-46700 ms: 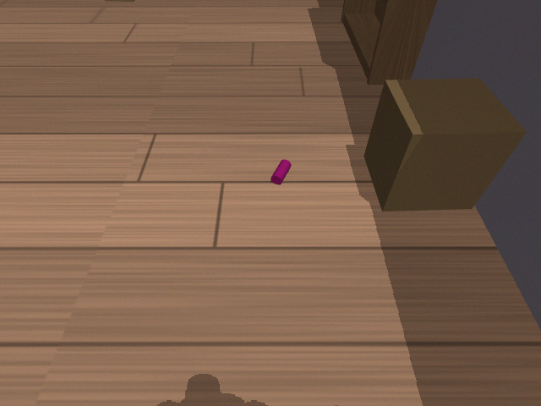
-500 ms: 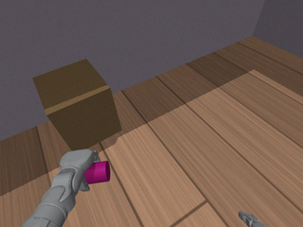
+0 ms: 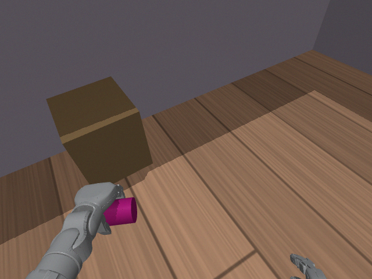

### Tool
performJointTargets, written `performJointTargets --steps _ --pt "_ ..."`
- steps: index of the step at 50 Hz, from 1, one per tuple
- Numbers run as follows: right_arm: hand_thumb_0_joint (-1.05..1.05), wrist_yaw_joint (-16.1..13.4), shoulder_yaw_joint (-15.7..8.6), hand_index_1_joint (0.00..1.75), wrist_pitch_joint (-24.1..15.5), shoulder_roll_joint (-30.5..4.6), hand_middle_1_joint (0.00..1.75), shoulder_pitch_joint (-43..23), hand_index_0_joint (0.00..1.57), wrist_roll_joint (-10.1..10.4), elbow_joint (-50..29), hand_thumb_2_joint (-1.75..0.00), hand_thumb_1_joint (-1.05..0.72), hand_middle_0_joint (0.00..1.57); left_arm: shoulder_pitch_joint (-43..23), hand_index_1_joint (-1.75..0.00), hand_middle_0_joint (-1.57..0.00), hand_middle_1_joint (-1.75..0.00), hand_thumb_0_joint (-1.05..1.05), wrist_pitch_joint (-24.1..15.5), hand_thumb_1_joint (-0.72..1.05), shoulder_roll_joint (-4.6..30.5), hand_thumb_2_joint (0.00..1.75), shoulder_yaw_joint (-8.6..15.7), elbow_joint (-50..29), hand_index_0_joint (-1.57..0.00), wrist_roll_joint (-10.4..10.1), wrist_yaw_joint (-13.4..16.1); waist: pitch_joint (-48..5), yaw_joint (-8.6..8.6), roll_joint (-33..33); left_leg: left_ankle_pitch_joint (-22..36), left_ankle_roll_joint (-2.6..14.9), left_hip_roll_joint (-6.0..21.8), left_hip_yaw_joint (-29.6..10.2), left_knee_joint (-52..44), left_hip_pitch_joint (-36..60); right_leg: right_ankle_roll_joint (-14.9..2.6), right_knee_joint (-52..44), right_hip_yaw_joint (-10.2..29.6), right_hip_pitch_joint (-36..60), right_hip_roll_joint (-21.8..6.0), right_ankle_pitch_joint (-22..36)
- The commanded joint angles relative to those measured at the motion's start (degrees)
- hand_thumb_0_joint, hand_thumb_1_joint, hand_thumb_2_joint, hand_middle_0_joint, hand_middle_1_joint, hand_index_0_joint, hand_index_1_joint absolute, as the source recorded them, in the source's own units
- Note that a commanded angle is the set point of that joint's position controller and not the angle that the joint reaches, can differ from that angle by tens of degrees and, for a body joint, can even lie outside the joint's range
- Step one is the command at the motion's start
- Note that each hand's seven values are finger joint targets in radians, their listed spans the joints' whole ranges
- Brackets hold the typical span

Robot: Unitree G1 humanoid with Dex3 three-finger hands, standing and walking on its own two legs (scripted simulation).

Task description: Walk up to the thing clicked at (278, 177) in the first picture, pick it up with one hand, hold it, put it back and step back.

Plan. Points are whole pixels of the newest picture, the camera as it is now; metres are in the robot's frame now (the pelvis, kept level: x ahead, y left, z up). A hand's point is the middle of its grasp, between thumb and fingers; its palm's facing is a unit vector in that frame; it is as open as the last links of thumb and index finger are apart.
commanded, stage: hold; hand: left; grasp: from above
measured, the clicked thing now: (107, 213) +0.30 +0.22 -0.05
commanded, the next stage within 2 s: crouch in 0.56 s
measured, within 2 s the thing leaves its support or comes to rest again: neither
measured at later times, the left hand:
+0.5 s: hand (103, 211) +0.30 +0.23 -0.03, palm faces -0.43 -0.08 -0.90, open 8.9 cm
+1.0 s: hand (109, 224) +0.29 +0.22 -0.08, palm faces -0.49 -0.05 -0.87, open 8.9 cm
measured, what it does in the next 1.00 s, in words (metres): stands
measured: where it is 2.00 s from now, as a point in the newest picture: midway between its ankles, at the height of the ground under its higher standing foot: outside the picture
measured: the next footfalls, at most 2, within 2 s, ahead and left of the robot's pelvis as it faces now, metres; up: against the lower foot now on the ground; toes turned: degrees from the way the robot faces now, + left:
none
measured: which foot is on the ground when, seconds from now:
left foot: down 0.00-1.00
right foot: down 0.00-1.00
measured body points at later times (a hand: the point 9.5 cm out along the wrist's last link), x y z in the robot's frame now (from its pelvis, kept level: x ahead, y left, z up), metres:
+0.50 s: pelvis +0.01 +0.00 +0.00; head +0.01 -0.02 +0.45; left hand +0.32 +0.23 +0.02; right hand +0.16 -0.25 -0.12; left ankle +0.01 +0.13 -0.74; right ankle +0.02 -0.14 -0.74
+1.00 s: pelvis +0.00 +0.00 -0.01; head +0.03 -0.01 +0.44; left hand +0.31 +0.22 -0.04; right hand +0.14 -0.26 -0.12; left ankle +0.01 +0.13 -0.74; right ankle +0.02 -0.14 -0.74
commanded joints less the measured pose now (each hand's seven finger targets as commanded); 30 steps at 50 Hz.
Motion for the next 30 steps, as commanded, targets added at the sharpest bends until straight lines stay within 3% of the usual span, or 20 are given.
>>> performJointTargets --steps 1,3,4,5,8,10,12,16,17,19,21,23,27,29,30 --pt "0.00 -0.80 -2.16 0.30 -2.34 -6.97 0.30 -6.26 0.20 0.17 -8.72 -0.90 -0.90 0.20 -18.18 -0.60 -0.96 -0.65 0.00 0.23 0.68 11.19 0.56 5.64 -11.75 -1.01 -0.28 1.54 -12.03 0.29 -2.13 8.47 1.27 -2.23 -0.09 -4.35 5.76 -1.70 -5.33 -1.65 3.03 3.05 5.91" --pt "0.00 -0.76 -2.13 0.30 -2.48 -7.00 0.30 -5.82 0.20 0.09 -8.64 -0.90 -0.89 0.20 -18.53 -0.61 -0.94 -0.66 0.00 0.14 0.67 9.99 0.54 4.65 -12.03 -1.00 -0.43 1.27 -11.73 -0.42 -2.27 7.92 1.16 -2.05 -0.30 -4.67 5.77 -1.83 -5.25 -1.72 2.48 3.21 5.54" --pt "0.00 -0.86 -2.15 0.30 -2.44 -7.00 0.30 -6.18 0.20 0.10 -8.75 -0.90 -0.89 0.20 -17.75 -0.59 -0.94 -0.64 0.00 0.13 0.65 11.14 0.53 5.81 -11.88 -0.99 -0.32 1.35 -11.30 0.52 -1.56 7.54 0.98 -2.05 -0.42 -5.08 5.53 -1.97 -5.51 -1.97 2.77 3.27 4.79" --pt "0.00 -0.82 -2.10 0.30 -2.43 -7.15 0.30 -6.28 0.20 0.08 -8.79 -0.90 -0.89 0.20 -16.59 -0.58 -0.93 -0.64 0.00 0.19 0.65 10.21 0.52 4.91 -10.36 -0.98 -0.14 1.28 -10.26 -0.17 -2.72 6.76 1.08 -2.05 -0.48 -5.12 5.24 -1.89 -5.67 -1.80 2.43 3.23 4.23" --pt "0.00 -0.79 -2.13 0.30 -2.40 -6.97 0.30 -6.07 0.20 0.06 -8.94 -0.90 -0.89 0.20 -17.86 -0.59 -0.93 -0.64 0.00 -0.25 0.65 11.92 0.54 6.67 -12.96 -0.98 -0.06 1.74 -12.36 0.55 -1.98 8.08 1.19 -2.17 -0.28 -4.84 5.95 -1.82 -5.50 -1.74 3.47 3.02 5.52" --pt "0.00 -0.79 -2.15 0.30 -2.39 -6.78 0.30 -6.08 0.20 0.00 -8.77 -0.90 -0.90 0.20 -20.52 -0.61 -0.95 -0.66 0.00 -0.48 0.66 11.00 0.57 5.42 -13.72 -0.99 0.43 2.23 -13.41 -0.14 -1.27 9.40 1.08 -2.22 -0.20 -4.49 6.94 -1.88 -5.18 -1.71 3.14 3.08 6.66" --pt "0.00 -0.81 -2.34 0.30 -2.42 -7.04 0.30 -5.57 0.20 -0.15 -7.96 -0.90 -0.90 0.20 -20.84 -0.60 -0.94 -0.65 0.00 -0.45 0.64 12.43 0.56 6.93 -13.22 -0.99 1.11 3.24 -14.55 -0.17 -1.14 10.69 0.98 -2.15 -0.28 -4.11 7.42 -1.84 -4.86 -1.73 3.67 3.16 7.96" --pt "0.00 -0.70 -2.38 0.30 -2.35 -6.87 0.30 -5.79 0.20 -0.10 -7.60 -0.90 -0.89 0.20 -21.53 -0.60 -0.97 -0.65 0.00 0.09 0.67 10.66 0.57 5.56 -12.11 -1.01 1.02 4.25 -14.59 -0.28 -1.12 11.47 0.98 -2.30 -0.12 -4.12 8.07 -1.77 -5.17 -1.81 3.91 3.05 8.81" --pt "0.00 -0.62 -2.55 0.30 -2.35 -7.12 0.30 -5.25 0.20 -0.16 -7.15 -0.90 -0.90 0.20 -20.67 -0.59 -0.95 -0.64 0.00 0.28 0.65 11.24 0.55 6.39 -11.67 -1.00 0.90 4.41 -14.84 -0.31 -2.04 12.00 1.04 -2.22 -0.20 -3.83 7.93 -1.62 -5.07 -1.78 4.24 3.02 9.42" --pt "0.00 -0.56 -2.66 0.30 -2.16 -7.15 0.30 -5.50 0.20 -0.18 -7.14 -0.90 -0.89 0.20 -18.70 -0.61 -0.96 -0.65 0.00 0.71 0.66 11.49 0.59 6.65 -9.68 -1.01 0.69 4.08 -13.94 0.05 -1.51 12.59 0.91 -2.13 -0.08 -4.13 7.46 -1.80 -5.07 -1.97 4.51 3.06 9.93" --pt "0.00 -0.46 -2.74 0.30 -2.14 -7.04 0.30 -5.57 0.20 -0.11 -7.38 -0.90 -0.89 0.20 -19.16 -0.61 -0.97 -0.65 0.00 0.70 0.67 9.75 0.58 4.76 -10.56 -1.01 0.31 3.23 -13.81 -0.19 -2.63 13.12 1.12 -2.00 -0.24 -4.17 7.63 -1.70 -5.07 -2.16 4.47 3.09 10.64" --pt "0.00 -0.45 -2.71 0.30 -2.08 -6.89 0.30 -5.79 0.20 -0.04 -7.82 -0.90 -0.90 0.20 -17.64 -0.61 -0.97 -0.65 0.00 0.56 0.67 10.44 0.57 5.39 -10.66 -1.01 -0.06 2.56 -12.96 0.64 -2.53 12.24 1.14 -2.27 -0.19 -4.40 6.62 -1.70 -5.53 -2.09 4.96 2.87 9.79" --pt "0.00 -0.61 -2.69 0.30 -1.88 -6.93 0.30 -5.74 0.20 0.05 -8.30 -0.90 -0.90 0.20 -17.44 -0.59 -0.95 -0.64 0.00 -0.10 0.66 10.14 0.53 4.75 -11.42 -1.00 0.00 1.32 -13.17 0.10 -2.77 12.75 1.25 -2.26 -0.04 -4.33 7.27 -1.78 -5.35 -1.90 4.41 2.93 10.46" --pt "0.00 -0.70 -2.76 0.30 -1.77 -6.99 0.30 -5.33 0.20 0.04 -8.49 -0.90 -0.89 0.20 -17.93 -0.58 -0.95 -0.62 0.00 -0.58 0.65 11.50 0.54 6.18 -12.75 -0.99 0.20 1.61 -13.91 0.47 -1.68 13.18 1.14 -2.31 0.01 -4.23 7.63 -1.90 -5.25 -1.81 4.70 2.89 10.68" --pt "0.00 -0.70 -2.65 0.30 -1.74 -7.15 0.30 -5.02 0.20 -0.08 -8.24 -0.90 -0.90 0.20 -18.86 -0.59 -0.95 -0.63 0.00 -0.75 0.65 11.68 0.55 6.20 -11.77 -1.00 0.26 1.91 -13.52 -0.28 -1.63 13.27 1.07 -2.18 -0.12 -4.31 7.55 -1.93 -5.19 -1.90 4.60 3.04 10.70"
